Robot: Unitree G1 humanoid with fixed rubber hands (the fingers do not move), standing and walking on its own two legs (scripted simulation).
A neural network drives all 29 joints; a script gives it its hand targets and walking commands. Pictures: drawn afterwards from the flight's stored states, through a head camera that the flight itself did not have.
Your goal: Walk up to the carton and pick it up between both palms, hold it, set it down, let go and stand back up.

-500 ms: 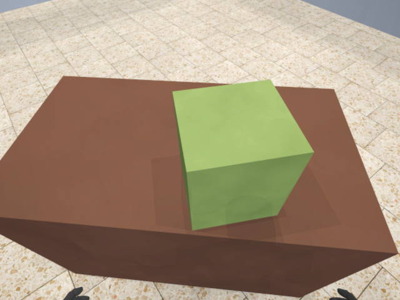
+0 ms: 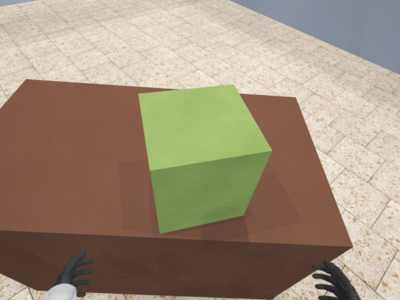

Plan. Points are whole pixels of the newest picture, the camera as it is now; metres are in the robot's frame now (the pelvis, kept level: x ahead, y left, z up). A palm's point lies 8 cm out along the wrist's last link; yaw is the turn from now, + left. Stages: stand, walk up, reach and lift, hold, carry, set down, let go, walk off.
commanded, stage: reach and lift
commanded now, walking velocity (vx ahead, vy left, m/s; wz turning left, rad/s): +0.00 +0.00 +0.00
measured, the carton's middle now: (196, 160) +0.40 +0.05 +0.04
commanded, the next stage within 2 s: none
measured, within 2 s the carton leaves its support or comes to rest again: neither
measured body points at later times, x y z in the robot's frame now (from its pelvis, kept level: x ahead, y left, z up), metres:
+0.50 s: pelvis +0.00 +0.00 +0.01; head +0.00 +0.01 +0.46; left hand +0.16 +0.26 -0.04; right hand +0.18 -0.23 -0.05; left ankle +0.02 +0.14 -0.74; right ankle -0.01 -0.08 -0.74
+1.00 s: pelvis +0.00 +0.01 +0.01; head -0.01 +0.03 +0.46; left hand +0.17 +0.22 +0.00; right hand +0.19 -0.22 +0.00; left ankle +0.02 +0.14 -0.74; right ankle -0.01 -0.08 -0.74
